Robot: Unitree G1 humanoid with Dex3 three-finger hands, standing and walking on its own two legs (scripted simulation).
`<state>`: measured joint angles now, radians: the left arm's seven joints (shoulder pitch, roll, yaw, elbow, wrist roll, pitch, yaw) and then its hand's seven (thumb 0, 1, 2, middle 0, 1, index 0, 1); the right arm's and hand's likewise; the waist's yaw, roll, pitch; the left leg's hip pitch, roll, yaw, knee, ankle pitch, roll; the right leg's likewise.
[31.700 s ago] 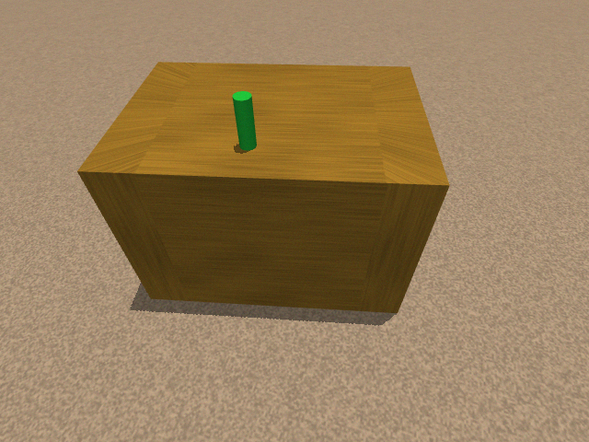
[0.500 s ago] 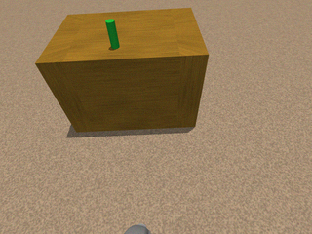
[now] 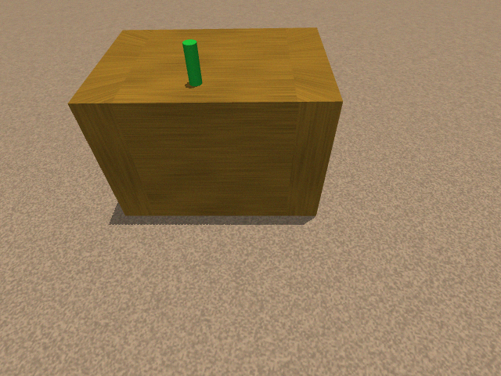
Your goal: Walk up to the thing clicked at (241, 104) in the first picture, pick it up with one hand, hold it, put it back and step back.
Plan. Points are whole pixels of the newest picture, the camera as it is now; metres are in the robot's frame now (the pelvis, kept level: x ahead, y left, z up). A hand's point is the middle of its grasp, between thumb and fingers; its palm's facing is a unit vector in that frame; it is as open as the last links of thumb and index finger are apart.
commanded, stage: step back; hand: left
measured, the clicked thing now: (192, 63) +1.12 +0.24 -0.04
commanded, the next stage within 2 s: stand in 0.48 s
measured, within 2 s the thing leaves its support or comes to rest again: neither
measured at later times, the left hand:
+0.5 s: hand out of the picture +0.14 +0.28 -0.14, palm faces +0.02 -0.93 -0.36, open 7.4 cm
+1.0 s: hand out of the picture +0.10 +0.27 -0.14, palm faces -0.04 -0.94 -0.34, open 7.4 cm
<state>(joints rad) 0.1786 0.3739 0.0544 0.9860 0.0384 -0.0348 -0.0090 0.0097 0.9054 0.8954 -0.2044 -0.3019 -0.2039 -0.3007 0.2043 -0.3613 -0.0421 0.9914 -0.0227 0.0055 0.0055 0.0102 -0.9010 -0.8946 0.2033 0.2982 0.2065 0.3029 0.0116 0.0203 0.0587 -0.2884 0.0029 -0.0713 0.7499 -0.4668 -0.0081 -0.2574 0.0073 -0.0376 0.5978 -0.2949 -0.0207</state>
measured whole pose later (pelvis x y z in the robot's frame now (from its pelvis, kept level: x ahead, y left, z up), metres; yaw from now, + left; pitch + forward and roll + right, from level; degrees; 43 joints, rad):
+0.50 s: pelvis +0.04 +0.02 +0.01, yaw +0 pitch -2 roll +0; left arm 0.07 0.38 0.02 1.06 0.01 -0.02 0.01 0.01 0.90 0.90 -0.20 -0.30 -0.20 -0.30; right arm 0.05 -0.33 -0.02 1.08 -0.01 -0.01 0.01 0.01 -0.90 -0.89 0.20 0.30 0.21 0.30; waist 0.02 -0.01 0.07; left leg -0.18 0.01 0.00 0.49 -0.28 0.00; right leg -0.15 -0.03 -0.02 0.47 -0.28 0.02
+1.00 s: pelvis +0.02 +0.02 +0.02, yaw +0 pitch -2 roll +0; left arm 0.11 0.35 0.00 1.15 0.02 -0.02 -0.01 0.01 0.91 0.90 -0.20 -0.30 -0.20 -0.30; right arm 0.09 -0.34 -0.01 1.16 -0.01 -0.02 0.02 0.01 -0.90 -0.89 0.20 0.30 0.21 0.30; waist 0.00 -0.01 0.05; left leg -0.11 0.01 0.01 0.31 -0.16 -0.01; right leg -0.10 -0.02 -0.02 0.31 -0.18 0.02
